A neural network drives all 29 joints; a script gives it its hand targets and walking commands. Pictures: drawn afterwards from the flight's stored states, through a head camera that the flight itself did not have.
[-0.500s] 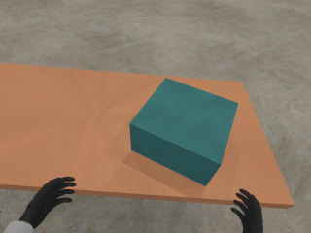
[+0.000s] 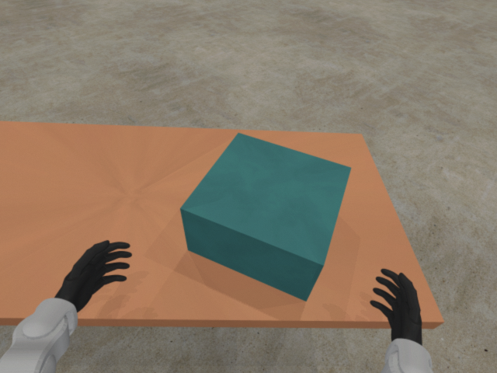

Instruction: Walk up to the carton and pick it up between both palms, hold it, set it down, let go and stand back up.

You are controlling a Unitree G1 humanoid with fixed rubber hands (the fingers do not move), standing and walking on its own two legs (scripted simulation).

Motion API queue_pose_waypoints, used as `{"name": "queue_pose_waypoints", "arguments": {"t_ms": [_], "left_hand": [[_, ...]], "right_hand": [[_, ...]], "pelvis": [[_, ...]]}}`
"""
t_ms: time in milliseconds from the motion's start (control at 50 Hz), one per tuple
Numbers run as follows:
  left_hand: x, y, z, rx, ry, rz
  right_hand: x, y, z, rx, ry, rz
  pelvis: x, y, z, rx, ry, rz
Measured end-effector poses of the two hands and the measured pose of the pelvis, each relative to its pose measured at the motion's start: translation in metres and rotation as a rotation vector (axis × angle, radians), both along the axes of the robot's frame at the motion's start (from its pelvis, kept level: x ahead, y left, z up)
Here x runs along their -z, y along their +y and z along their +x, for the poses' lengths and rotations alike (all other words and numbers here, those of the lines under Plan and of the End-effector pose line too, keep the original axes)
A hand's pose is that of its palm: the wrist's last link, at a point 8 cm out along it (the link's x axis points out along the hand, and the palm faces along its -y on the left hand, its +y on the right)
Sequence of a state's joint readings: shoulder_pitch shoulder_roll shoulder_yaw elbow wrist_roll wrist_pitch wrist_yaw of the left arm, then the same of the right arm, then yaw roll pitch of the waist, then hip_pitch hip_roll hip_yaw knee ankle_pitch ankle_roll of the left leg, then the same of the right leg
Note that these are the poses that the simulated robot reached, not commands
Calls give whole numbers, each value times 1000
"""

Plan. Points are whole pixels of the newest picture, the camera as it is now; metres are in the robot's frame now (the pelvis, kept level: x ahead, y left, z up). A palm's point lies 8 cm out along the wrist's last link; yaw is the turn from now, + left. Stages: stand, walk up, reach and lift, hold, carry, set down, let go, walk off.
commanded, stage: reach and lift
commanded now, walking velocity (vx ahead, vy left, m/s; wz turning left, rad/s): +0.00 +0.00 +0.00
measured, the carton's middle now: (269, 209) +0.44 -0.08 -0.04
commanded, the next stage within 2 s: none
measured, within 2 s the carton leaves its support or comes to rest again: neither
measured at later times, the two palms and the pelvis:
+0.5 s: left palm (103, 232) +0.34 +0.22 +0.05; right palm (406, 291) +0.21 -0.25 +0.03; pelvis +0.00 -0.02 +0.00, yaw -1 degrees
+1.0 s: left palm (130, 187) +0.40 +0.18 +0.09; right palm (418, 262) +0.25 -0.27 +0.06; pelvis -0.01 +0.00 +0.00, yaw -2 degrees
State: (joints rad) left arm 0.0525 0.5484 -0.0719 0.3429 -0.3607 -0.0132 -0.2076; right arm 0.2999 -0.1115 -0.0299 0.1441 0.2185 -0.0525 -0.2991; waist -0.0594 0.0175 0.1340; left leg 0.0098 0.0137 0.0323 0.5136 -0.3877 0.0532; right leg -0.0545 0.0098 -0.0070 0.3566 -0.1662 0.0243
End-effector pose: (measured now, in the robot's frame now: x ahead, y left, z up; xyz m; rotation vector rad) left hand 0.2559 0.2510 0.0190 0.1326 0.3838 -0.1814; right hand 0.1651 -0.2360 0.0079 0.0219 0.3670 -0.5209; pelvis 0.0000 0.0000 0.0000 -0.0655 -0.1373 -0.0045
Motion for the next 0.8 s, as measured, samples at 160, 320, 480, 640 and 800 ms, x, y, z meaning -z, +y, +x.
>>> {"name": "queue_pose_waypoints", "arguments": {"t_ms": [160,320,480,640,800], "left_hand": [[-10,-20,30,17,-16,5],[-24,-23,57,12,-31,20],[-33,-28,77,23,-45,9],[-43,-36,101,45,-43,-6],[-62,-49,126,62,-69,-17]], "right_hand": [[-8,-7,17,-18,8,25],[-19,-8,37,-34,-37,28],[-26,-15,47,-15,-60,18],[-35,-19,56,-2,-69,19],[-47,-29,68,7,-90,15]], "pelvis": [[-1,-15,3,2,29,13],[-3,-22,5,4,56,19],[-3,-21,4,9,70,18],[-4,-13,0,22,79,17],[-4,-5,-4,28,89,16]]}}
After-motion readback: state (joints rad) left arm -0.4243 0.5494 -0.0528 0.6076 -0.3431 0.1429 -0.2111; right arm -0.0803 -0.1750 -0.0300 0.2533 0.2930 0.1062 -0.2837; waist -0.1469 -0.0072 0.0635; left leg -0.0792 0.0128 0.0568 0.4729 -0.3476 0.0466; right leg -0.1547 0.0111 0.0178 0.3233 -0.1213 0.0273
